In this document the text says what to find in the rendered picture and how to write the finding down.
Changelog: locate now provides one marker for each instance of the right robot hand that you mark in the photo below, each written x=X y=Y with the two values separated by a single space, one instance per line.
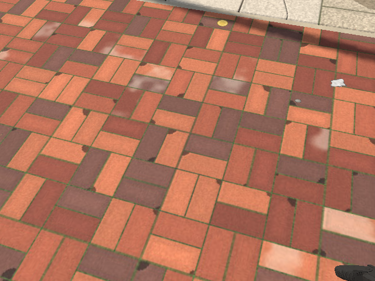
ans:
x=355 y=272

